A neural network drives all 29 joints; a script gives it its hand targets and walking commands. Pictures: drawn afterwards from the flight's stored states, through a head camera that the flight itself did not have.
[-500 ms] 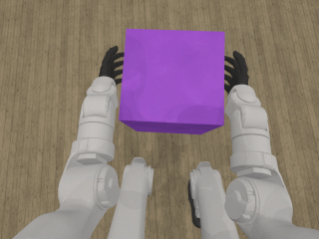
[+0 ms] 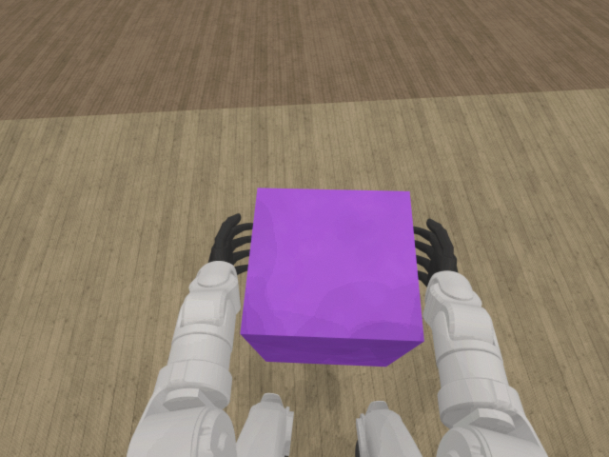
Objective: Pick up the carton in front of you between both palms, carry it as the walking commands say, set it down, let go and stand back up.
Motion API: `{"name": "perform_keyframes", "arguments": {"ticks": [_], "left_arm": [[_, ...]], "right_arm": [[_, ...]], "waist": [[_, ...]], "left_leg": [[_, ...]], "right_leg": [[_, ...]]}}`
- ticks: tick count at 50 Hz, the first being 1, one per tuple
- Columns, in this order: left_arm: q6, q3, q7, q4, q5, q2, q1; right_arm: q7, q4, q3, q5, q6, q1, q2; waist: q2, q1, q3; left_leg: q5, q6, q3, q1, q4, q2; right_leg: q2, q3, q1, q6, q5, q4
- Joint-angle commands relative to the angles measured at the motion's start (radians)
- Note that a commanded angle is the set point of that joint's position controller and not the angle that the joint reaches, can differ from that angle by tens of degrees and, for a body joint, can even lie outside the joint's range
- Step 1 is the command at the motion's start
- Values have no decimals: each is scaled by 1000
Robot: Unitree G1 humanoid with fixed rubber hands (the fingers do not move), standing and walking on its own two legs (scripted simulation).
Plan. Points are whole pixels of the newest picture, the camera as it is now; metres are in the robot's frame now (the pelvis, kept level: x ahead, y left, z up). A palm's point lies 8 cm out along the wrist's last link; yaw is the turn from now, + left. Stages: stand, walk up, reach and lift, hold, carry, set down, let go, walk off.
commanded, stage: reach and lift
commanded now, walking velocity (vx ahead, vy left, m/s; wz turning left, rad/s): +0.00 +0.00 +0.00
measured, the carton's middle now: (328, 287) +0.38 +0.00 -0.10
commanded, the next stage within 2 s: hold in 1.56 s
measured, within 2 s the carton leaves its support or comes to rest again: neither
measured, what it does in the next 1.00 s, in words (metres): rises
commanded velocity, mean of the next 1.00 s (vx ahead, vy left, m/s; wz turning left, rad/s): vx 0.00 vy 0.00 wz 0.00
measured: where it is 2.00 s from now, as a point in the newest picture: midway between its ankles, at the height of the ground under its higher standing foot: outside the picture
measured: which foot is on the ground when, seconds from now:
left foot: down 0.00-1.00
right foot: down 0.00-1.00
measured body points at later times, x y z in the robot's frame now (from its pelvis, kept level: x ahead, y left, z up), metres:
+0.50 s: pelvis +0.04 -0.01 +0.10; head +0.03 -0.01 +0.55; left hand +0.34 +0.15 +0.11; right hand +0.35 -0.15 +0.11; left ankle +0.06 +0.12 -0.63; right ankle +0.05 -0.14 -0.63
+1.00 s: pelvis +0.03 +0.00 +0.11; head +0.01 +0.00 +0.56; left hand +0.34 +0.15 +0.13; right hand +0.35 -0.15 +0.14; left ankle +0.06 +0.12 -0.63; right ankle +0.05 -0.14 -0.63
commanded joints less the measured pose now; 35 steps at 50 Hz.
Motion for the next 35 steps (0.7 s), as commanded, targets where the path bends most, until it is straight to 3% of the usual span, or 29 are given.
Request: {"name": "perform_keyframes", "arguments": {"ticks": [1, 13, 23, 26, 31, 35], "left_arm": [[-29, -590, -250, -38, -175, -1130, -540], [34, -643, -263, -121, -176, -1112, -327], [147, -720, -274, -276, -208, -1105, -210], [183, -685, -278, -271, -191, -1071, -184], [209, -585, -286, -215, -140, -1038, -227], [194, -582, -300, -224, -143, -1068, -337]], "right_arm": [[259, 28, 626, 140, 2, -560, 1073], [270, -29, 676, 135, 70, -332, 1075], [288, -176, 744, 166, 185, -201, 1054], [290, -173, 710, 147, 220, -172, 1020], [305, -108, 616, 101, 247, -216, 987], [326, -118, 627, 111, 232, -330, 1019]], "waist": [[29, 10, -616], [33, 10, -364], [16, -3, -200], [8, -9, -94], [10, 2, 67], [16, 8, 16]], "left_leg": [[267, 9, 22, 600, -233, -96], [380, 13, -5, 871, -496, -73], [469, 9, -10, 1095, -696, -57], [417, 10, -8, 1112, -747, -56], [216, 21, 3, 1075, -801, -50], [169, 28, 9, 1084, -783, -45]], "right_leg": [[102, -60, 389, -27, 233, -240], [65, -13, 756, -32, 387, -514], [40, -11, 1009, -23, 492, -723], [37, -11, 1024, -27, 440, -772], [28, -24, 996, -40, 242, -820], [24, -27, 998, -44, 188, -806]]}}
